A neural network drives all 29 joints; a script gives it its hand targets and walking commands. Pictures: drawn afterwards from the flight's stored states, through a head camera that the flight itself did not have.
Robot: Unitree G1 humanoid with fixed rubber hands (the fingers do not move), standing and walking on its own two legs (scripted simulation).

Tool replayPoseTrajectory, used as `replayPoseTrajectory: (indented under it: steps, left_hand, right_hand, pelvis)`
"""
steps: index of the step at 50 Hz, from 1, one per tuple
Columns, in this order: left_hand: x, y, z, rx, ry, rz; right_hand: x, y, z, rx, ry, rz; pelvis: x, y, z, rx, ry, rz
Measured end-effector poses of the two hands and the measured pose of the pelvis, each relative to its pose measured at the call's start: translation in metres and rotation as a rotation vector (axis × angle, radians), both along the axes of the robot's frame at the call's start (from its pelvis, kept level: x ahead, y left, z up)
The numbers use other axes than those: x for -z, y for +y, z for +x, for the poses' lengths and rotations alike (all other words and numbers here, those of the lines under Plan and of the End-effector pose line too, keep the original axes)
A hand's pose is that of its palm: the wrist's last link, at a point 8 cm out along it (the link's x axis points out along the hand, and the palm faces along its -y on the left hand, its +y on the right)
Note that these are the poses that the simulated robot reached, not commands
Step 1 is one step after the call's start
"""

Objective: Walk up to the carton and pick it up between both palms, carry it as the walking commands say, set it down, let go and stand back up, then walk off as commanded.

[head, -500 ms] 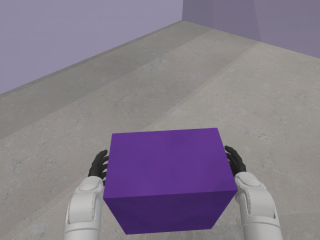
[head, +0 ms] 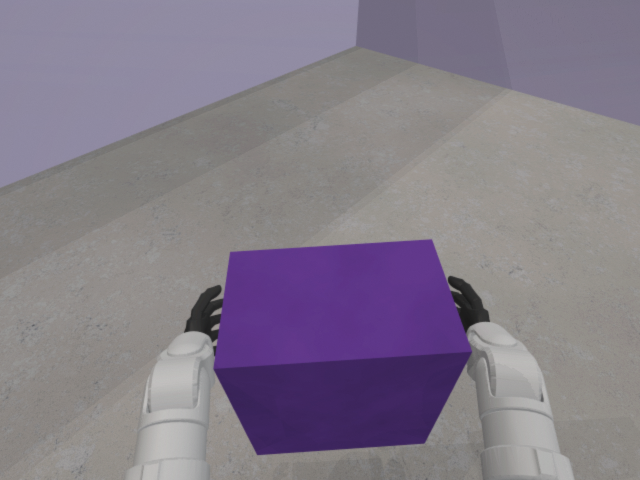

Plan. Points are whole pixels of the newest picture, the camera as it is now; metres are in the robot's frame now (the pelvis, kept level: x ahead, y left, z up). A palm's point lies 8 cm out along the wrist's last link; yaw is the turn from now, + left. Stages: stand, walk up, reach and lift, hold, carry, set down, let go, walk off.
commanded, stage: hold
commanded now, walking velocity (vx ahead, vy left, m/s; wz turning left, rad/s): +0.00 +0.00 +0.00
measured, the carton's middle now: (336, 356) +0.29 -0.01 -0.02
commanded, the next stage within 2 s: carry in 0.58 s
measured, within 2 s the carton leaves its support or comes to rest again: neither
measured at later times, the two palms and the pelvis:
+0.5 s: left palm (192, 351) +0.27 +0.17 +0.04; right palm (469, 336) +0.28 -0.18 +0.04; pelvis +0.01 -0.01 +0.00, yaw +1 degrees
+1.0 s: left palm (124, 329) +0.27 +0.25 +0.08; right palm (392, 255) +0.38 -0.08 +0.09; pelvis -0.02 +0.01 -0.03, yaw +17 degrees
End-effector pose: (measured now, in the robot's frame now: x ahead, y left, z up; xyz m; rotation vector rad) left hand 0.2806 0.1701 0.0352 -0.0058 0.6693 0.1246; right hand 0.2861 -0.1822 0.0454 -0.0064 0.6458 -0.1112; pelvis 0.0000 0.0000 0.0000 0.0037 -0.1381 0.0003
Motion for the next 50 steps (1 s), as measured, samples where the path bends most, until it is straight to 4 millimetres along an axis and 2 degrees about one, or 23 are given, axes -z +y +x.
replayPoseTrajectory:
  steps: [6,15,23,31,35,39,43,46,50]
  left_hand:
    - [-0.007,-0.002,0.001,-0.013,-0.006,0.007]
    - [0.008,0.004,-0.012,-0.050,0.038,-0.011]
    - [-0.006,0.005,-0.014,-0.050,-0.018,0.014]
    - [-0.002,0.002,-0.018,-0.040,-0.007,-0.001]
    - [-0.004,0.003,-0.014,-0.043,-0.029,0.006]
    - [-0.006,0.009,-0.013,-0.071,-0.007,0.027]
    - [-0.022,0.024,-0.009,-0.109,0.014,0.050]
    - [-0.034,0.043,-0.005,-0.161,0.026,0.055]
    - [-0.040,0.081,-0.006,-0.242,0.011,0.056]
  right_hand:
    - [0.000,-0.002,0.001,-0.005,-0.007,0.016]
    - [0.011,0.004,0.000,-0.021,0.040,0.021]
    - [0.002,0.006,-0.001,-0.035,-0.018,0.027]
    - [0.005,0.002,-0.010,-0.015,-0.004,0.025]
    - [0.004,0.004,-0.004,-0.036,-0.026,0.010]
    - [0.003,0.011,0.010,-0.076,-0.007,0.004]
    - [-0.021,0.030,0.037,-0.132,0.011,-0.019]
    - [-0.037,0.054,0.062,-0.182,0.020,-0.019]
    - [-0.049,0.099,0.091,-0.254,0.002,-0.012]
  pelvis:
    - [-0.002,0.000,0.009,0.005,0.002,0.002]
    - [-0.003,-0.006,0.011,0.002,0.010,0.002]
    - [-0.004,-0.009,0.014,-0.010,0.023,0.002]
    - [-0.001,-0.010,0.006,-0.023,0.039,-0.002]
    - [0.010,-0.014,-0.004,-0.063,0.104,-0.018]
    - [0.017,-0.017,-0.012,-0.115,0.157,-0.053]
    - [0.014,-0.014,-0.018,-0.178,0.197,-0.043]
    - [0.014,-0.007,-0.020,-0.234,0.222,-0.039]
    - [0.027,0.011,-0.022,-0.300,0.243,-0.043]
